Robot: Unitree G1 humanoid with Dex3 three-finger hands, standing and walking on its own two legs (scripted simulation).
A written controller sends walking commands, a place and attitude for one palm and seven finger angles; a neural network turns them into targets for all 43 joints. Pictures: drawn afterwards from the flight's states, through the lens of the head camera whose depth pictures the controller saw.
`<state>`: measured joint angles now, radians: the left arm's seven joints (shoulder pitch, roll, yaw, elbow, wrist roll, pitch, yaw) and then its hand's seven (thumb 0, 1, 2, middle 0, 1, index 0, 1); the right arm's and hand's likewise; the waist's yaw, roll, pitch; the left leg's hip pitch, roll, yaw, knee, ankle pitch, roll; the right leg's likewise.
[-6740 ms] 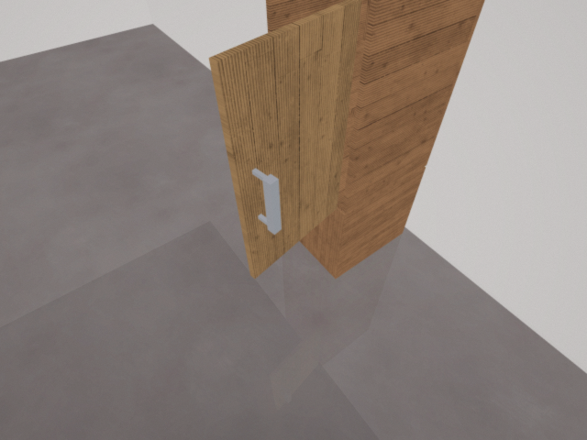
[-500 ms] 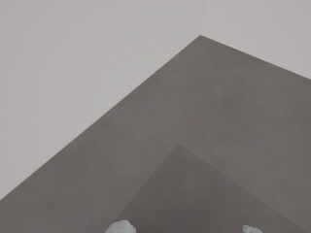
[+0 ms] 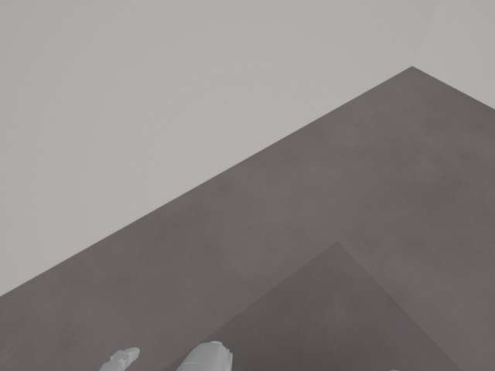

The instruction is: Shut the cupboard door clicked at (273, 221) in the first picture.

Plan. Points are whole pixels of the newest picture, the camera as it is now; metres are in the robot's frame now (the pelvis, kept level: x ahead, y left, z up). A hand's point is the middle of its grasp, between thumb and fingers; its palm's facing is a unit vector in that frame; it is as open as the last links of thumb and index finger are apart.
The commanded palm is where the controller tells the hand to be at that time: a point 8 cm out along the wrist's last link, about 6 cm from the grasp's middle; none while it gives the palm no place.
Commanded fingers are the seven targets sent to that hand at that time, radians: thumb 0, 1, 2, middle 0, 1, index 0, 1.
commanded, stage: walk to a spot facing it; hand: left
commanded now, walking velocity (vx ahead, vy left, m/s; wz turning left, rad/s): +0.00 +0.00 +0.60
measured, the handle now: out of the picture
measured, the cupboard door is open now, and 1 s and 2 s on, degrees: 100 100 100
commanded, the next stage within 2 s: none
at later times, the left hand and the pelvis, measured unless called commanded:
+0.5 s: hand out of the picture +0.03 +0.23 -0.16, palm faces +0.33 -0.91 -0.27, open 7.4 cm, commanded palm none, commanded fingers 0.00 0.90 0.90 -0.20 -0.30 -0.20 -0.30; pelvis +0.02 -0.01 +0.01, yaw +17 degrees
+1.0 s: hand out of the picture -0.05 +0.13 -0.17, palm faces +0.62 -0.75 -0.22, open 7.4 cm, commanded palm none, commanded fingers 0.00 0.90 0.90 -0.20 -0.30 -0.20 -0.30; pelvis +0.03 -0.05 +0.00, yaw +38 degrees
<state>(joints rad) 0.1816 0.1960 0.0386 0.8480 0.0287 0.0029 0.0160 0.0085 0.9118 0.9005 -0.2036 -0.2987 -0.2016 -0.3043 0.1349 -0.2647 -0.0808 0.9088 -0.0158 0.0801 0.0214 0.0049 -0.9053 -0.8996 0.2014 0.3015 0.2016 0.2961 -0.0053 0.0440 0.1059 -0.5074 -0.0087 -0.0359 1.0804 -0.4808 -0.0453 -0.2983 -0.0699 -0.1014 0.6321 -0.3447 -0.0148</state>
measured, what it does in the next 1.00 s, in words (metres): steps on the spot, turning left: left foot, then right foot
